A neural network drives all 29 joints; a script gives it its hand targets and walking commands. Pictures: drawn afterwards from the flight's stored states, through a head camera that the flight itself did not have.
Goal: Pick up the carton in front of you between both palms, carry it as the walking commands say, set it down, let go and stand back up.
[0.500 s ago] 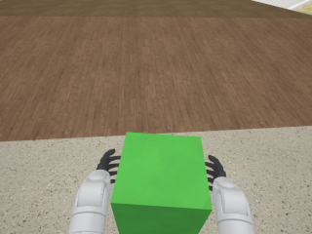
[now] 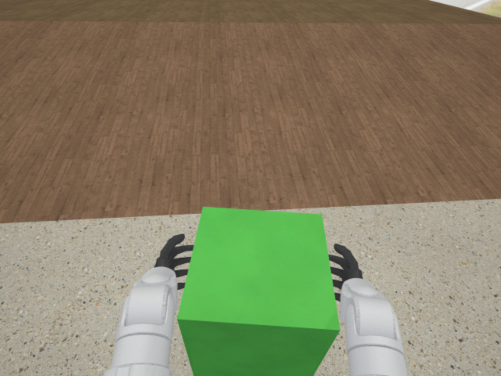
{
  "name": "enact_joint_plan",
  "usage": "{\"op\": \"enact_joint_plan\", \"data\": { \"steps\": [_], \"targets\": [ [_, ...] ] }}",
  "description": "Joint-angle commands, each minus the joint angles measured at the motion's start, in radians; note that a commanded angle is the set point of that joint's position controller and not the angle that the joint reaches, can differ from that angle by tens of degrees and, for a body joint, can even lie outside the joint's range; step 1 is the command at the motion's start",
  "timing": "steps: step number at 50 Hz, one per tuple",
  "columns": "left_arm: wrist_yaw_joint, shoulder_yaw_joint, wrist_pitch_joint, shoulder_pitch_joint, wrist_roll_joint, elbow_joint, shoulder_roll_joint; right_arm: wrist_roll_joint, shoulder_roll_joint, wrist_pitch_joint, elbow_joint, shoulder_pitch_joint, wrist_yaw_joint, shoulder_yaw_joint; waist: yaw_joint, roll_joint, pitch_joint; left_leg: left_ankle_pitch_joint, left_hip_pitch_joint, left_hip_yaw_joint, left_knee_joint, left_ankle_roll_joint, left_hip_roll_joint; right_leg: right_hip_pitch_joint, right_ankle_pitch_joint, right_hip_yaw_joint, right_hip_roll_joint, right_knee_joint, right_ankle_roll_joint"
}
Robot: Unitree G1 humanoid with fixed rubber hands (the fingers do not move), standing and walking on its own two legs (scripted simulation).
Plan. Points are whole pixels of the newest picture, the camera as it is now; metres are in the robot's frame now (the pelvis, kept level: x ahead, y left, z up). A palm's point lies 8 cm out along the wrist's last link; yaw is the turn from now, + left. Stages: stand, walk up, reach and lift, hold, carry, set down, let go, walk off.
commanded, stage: hold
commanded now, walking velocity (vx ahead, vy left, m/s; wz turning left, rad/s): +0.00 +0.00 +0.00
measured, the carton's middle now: (256, 298) +0.31 +0.00 -0.02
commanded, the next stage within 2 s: carry in 0.10 s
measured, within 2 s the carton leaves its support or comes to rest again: neither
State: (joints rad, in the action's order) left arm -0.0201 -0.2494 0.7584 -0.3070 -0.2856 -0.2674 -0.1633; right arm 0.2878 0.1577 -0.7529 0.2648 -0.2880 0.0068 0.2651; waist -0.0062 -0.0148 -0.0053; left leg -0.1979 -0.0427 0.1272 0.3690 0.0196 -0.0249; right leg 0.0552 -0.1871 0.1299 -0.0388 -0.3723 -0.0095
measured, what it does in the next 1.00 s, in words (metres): walks ahead: right foot, then left foot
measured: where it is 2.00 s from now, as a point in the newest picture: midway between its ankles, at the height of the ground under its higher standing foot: (243, 253)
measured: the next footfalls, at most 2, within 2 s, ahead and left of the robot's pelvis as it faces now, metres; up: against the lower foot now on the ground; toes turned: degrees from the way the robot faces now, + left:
right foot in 0.52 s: +0.19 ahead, -0.09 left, +0.00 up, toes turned -9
left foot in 0.90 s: +0.50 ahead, +0.15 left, +0.00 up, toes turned +12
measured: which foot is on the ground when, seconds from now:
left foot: down 0.00-0.54, up 0.56-0.88, down 0.90-1.00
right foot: down 0.00-0.28, up 0.30-0.50, down 0.52-0.92, up 0.94-1.00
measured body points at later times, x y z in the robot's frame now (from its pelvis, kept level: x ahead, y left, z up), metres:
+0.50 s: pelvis +0.11 +0.01 +0.00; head +0.08 +0.01 +0.45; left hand +0.39 +0.15 +0.09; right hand +0.38 -0.15 +0.08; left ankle +0.01 +0.14 -0.75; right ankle +0.13 -0.09 -0.73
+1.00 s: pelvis +0.40 +0.06 -0.02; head +0.39 +0.06 +0.43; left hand +0.66 +0.20 +0.06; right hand +0.65 -0.10 +0.06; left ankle +0.46 +0.14 -0.75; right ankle +0.23 -0.07 -0.66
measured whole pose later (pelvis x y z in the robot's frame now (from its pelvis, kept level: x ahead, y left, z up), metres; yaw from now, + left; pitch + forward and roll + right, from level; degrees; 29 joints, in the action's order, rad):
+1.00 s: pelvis +0.40 +0.06 -0.02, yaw -2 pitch +5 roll +0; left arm 0.14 -0.08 1.24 -0.06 -0.05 0.45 -0.13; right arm 0.06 0.13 -1.21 -0.41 -0.05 -0.13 0.06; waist 0.01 0.01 0.12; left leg -0.20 -0.44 -0.26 0.55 -0.08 0.05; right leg 0.31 -0.42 -0.06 0.09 -1.08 -0.01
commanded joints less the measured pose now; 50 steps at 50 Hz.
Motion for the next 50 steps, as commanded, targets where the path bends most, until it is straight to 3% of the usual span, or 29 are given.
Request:
{"op": "enact_joint_plan", "data": {
  "steps": [1,4,5,7,8,10,13,14,15,16,17,18,20,23,25,26,27,28,29,30,32,36,41,44,45,46,47,48,50],
  "targets": [
    [-0.227,0.548,-0.026,-0.482,0.260,0.023,-0.913,-0.275,0.913,0.028,-0.038,-0.527,0.242,-0.568,0.001,0.021,0.221,0.140,0.041,-0.069,-0.057,0.003,-0.064,-0.040,0.133,-0.063,-0.053,0.062,-0.015],
    [-0.225,0.546,-0.025,-0.459,0.261,0.025,-0.912,-0.282,0.907,0.027,-0.043,-0.519,0.241,-0.573,-0.011,0.019,0.205,0.147,0.033,-0.067,-0.058,0.001,-0.064,-0.032,0.138,-0.063,-0.054,0.064,-0.015],
    [-0.222,0.568,-0.022,-0.467,0.281,0.058,-0.924,-0.285,0.909,0.023,-0.074,-0.525,0.237,-0.591,0.001,0.054,0.220,-0.017,-0.084,-0.044,0.038,-0.018,0.093,0.072,-0.025,-0.013,0.120,0.007,0.009],
    [-0.209,0.589,-0.010,-0.480,0.301,0.100,-0.917,-0.317,0.908,0.009,-0.121,-0.548,0.228,-0.621,0.000,0.067,0.202,-0.407,-0.184,-0.024,0.039,-0.023,0.059,0.148,-0.483,0.061,0.121,0.076,0.042],
    [-0.202,0.606,-0.001,-0.491,0.309,0.128,-0.920,-0.330,0.917,0.000,-0.146,-0.542,0.224,-0.642,-0.002,0.095,0.184,-0.452,-0.235,-0.059,0.096,-0.014,0.030,0.183,-0.596,0.101,0.137,0.105,0.062],
    [-0.180,0.657,0.023,-0.489,0.328,0.200,-0.914,-0.370,0.934,-0.023,-0.212,-0.562,0.217,-0.703,-0.004,0.141,0.216,-0.233,-0.263,-0.151,0.230,0.005,0.003,0.175,-0.533,0.169,0.205,0.130,0.094],
    [-0.143,0.725,0.089,-0.453,0.366,0.294,-0.899,-0.428,0.917,-0.089,-0.300,-0.555,0.191,-0.758,0.002,0.120,0.298,-0.217,-0.169,-0.164,0.089,-0.018,0.010,0.225,-0.475,0.080,0.179,0.025,0.096],
    [-0.130,0.745,0.115,-0.459,0.381,0.348,-0.895,-0.444,0.905,-0.115,-0.335,-0.558,0.179,-0.780,0.010,0.011,0.304,-0.300,-0.052,-0.043,-0.012,-0.047,0.089,0.346,-0.448,-0.017,0.121,-0.106,0.065],
    [-0.120,0.779,0.145,-0.487,0.402,0.398,-0.896,-0.447,0.883,-0.139,-0.346,-0.514,0.162,-0.784,0.029,-0.228,0.284,-0.535,0.010,0.252,-0.168,-0.111,0.254,0.505,-0.367,-0.160,0.022,-0.346,0.015],
    [-0.112,0.814,0.174,-0.504,0.432,0.445,-0.876,-0.440,0.866,-0.164,-0.377,-0.485,0.144,-0.792,0.038,-0.260,0.215,-0.509,0.045,0.396,-0.227,-0.182,0.356,0.621,-0.290,-0.201,0.044,-0.403,0.003],
    [-0.102,0.816,0.201,-0.496,0.453,0.458,-0.860,-0.433,0.840,-0.193,-0.413,-0.468,0.125,-0.782,0.038,-0.181,0.184,-0.330,0.084,0.419,-0.196,-0.222,0.376,0.684,-0.297,-0.172,0.081,-0.405,0.009],
    [-0.091,0.827,0.226,-0.463,0.469,0.470,-0.850,-0.435,0.816,-0.220,-0.451,-0.445,0.107,-0.782,0.030,-0.114,0.198,-0.151,0.095,0.371,-0.171,-0.229,0.368,0.681,-0.299,-0.182,0.086,-0.400,0.011],
    [-0.067,0.833,0.275,-0.385,0.487,0.510,-0.827,-0.465,0.805,-0.268,-0.519,-0.387,0.079,-0.796,0.028,-0.126,0.276,0.037,0.111,0.191,-0.132,-0.195,0.323,0.583,-0.244,-0.221,0.075,-0.306,0.002],
    [-0.040,0.849,0.332,-0.287,0.499,0.587,-0.822,-0.501,0.798,-0.328,-0.618,-0.302,0.067,-0.833,0.033,-0.186,0.295,0.064,0.030,0.039,-0.101,-0.145,0.262,0.414,-0.144,-0.303,0.017,-0.157,0.001],
    [-0.028,0.840,0.361,-0.204,0.503,0.632,-0.822,-0.524,0.802,-0.364,-0.669,-0.234,0.063,-0.853,0.019,-0.120,0.330,0.028,-0.127,-0.089,0.019,-0.107,0.207,0.115,-0.026,-0.343,0.011,0.003,0.010],
    [-0.023,0.834,0.374,-0.169,0.504,0.650,-0.830,-0.532,0.792,-0.381,-0.700,-0.209,0.062,-0.858,0.003,-0.050,0.375,0.046,-0.301,-0.145,0.137,-0.070,0.174,-0.129,-0.028,-0.264,0.078,0.007,0.042],
    [-0.018,0.828,0.386,-0.125,0.494,0.670,-0.819,-0.545,0.792,-0.397,-0.742,-0.219,0.062,-0.865,-0.024,0.132,0.415,-0.088,-0.526,-0.222,0.374,-0.017,0.114,-0.319,-0.225,0.036,0.287,0.080,0.123],
    [-0.012,0.812,0.394,-0.106,0.493,0.687,-0.802,-0.563,0.789,-0.415,-0.775,-0.243,0.062,-0.880,-0.030,0.294,0.354,-0.328,-0.798,-0.240,0.541,-0.007,0.043,-0.412,-0.113,0.342,0.479,0.132,0.228],
    [-0.005,0.798,0.405,-0.084,0.478,0.693,-0.812,-0.571,0.798,-0.429,-0.771,-0.235,0.064,-0.882,-0.030,0.199,0.352,-0.352,-0.830,-0.159,0.662,-0.023,0.097,-0.365,-0.081,0.393,0.520,0.139,0.279],
    [-0.004,0.815,0.411,-0.106,0.487,0.733,-0.843,-0.583,0.813,-0.434,-0.787,-0.231,0.069,-0.888,-0.025,0.109,0.313,-0.330,-0.849,-0.142,0.712,-0.028,0.133,-0.298,-0.024,0.342,0.502,0.130,0.277],
    [-0.004,0.836,0.420,-0.178,0.520,0.799,-0.848,-0.598,0.823,-0.436,-0.799,-0.242,0.066,-0.897,-0.014,0.057,0.290,-0.206,-0.791,-0.143,0.646,-0.018,0.173,-0.188,-0.043,0.173,0.431,0.198,0.204],
    [-0.009,0.885,0.440,-0.204,0.579,0.855,-0.815,-0.569,0.809,-0.440,-0.814,-0.186,0.029,-0.875,-0.005,0.111,0.244,-0.024,-0.626,-0.248,0.400,0.008,0.132,-0.050,-0.025,-0.088,0.316,0.237,0.137],
    [-0.010,0.865,0.467,-0.120,0.586,0.827,-0.739,-0.522,0.731,-0.464,-0.810,-0.112,-0.001,-0.836,-0.016,0.167,0.195,0.098,-0.460,-0.348,0.185,-0.013,0.077,-0.014,0.183,-0.205,0.286,0.190,0.112],
    [-0.011,0.856,0.479,-0.120,0.578,0.810,-0.726,-0.526,0.725,-0.473,-0.804,-0.117,-0.001,-0.833,0.009,0.148,0.267,0.057,-0.160,-0.433,0.117,-0.047,0.009,0.047,0.433,-0.333,0.227,-0.089,0.059],
    [-0.012,0.849,0.480,-0.134,0.575,0.818,-0.710,-0.523,0.730,-0.474,-0.793,-0.111,0.002,-0.826,0.032,0.111,0.335,0.000,0.059,-0.356,0.124,-0.068,0.057,0.173,0.401,-0.358,0.195,-0.277,0.025],
    [-0.017,0.855,0.484,-0.159,0.581,0.848,-0.718,-0.520,0.721,-0.472,-0.795,-0.112,0.006,-0.818,0.044,-0.163,0.435,-0.245,0.237,0.114,-0.018,-0.148,0.340,0.396,0.084,-0.342,0.116,-0.593,-0.024],
    [-0.023,0.859,0.489,-0.180,0.581,0.850,-0.711,-0.522,0.736,-0.469,-0.762,-0.111,0.011,-0.812,0.043,-0.267,0.374,-0.225,0.296,0.425,-0.167,-0.243,0.460,0.640,-0.257,-0.265,0.030,-0.769,-0.023],
    [-0.028,0.876,0.482,-0.194,0.585,0.856,-0.746,-0.534,0.770,-0.462,-0.777,-0.120,0.021,-0.828,0.045,-0.226,0.368,-0.077,0.260,0.390,-0.166,-0.265,0.463,0.679,-0.270,-0.174,0.089,-0.902,0.005],
    [-0.041,0.877,0.460,-0.153,0.559,0.801,-0.828,-0.561,0.858,-0.446,-0.799,-0.158,0.045,-0.874,0.026,-0.058,0.374,0.086,0.147,0.178,-0.137,-0.202,0.416,0.645,-0.160,-0.126,0.169,-0.866,0.033]
  ]
}}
